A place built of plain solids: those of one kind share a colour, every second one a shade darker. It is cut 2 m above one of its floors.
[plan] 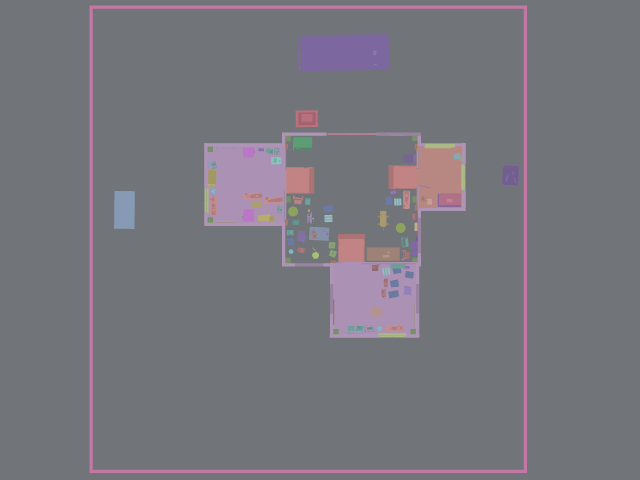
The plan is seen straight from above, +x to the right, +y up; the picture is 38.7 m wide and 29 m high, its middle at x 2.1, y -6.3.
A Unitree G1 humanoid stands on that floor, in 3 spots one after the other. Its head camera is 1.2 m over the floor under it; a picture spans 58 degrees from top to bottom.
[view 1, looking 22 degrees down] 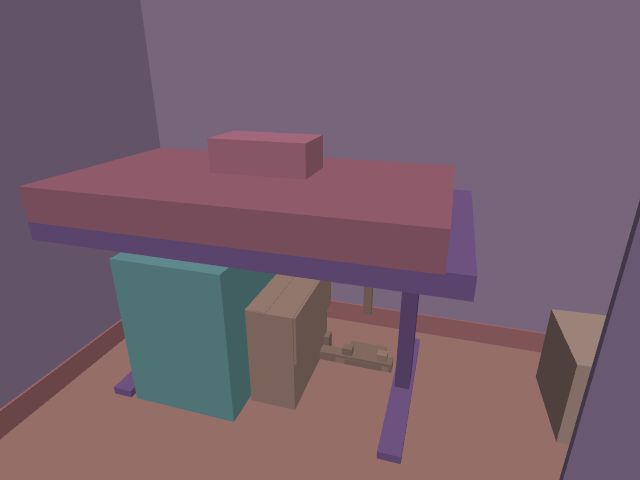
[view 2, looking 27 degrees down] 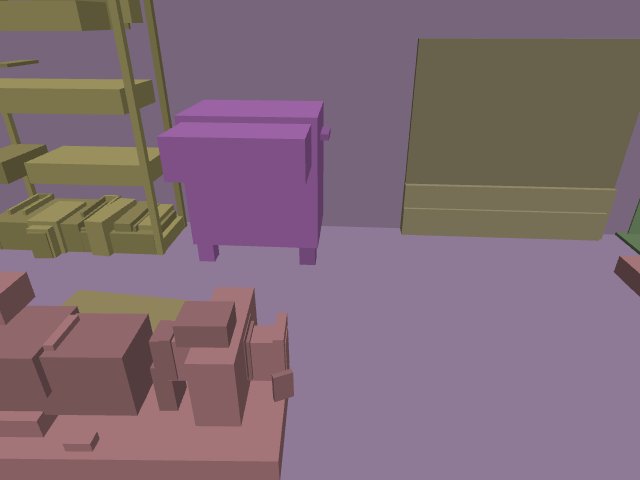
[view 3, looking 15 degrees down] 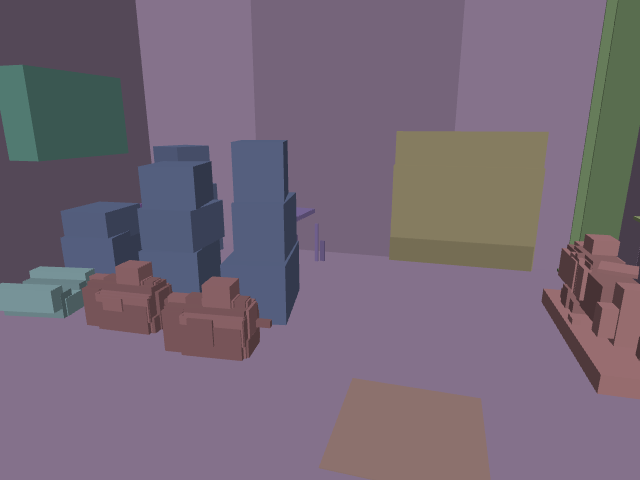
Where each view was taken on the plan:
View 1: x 9.30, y -2.50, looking -73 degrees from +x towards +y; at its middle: desk_load_tidy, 1.11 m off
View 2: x -2.70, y -2.70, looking -86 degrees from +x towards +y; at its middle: raised_floor_hall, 2.64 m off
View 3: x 4.00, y -10.70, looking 16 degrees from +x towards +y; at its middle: wall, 4.20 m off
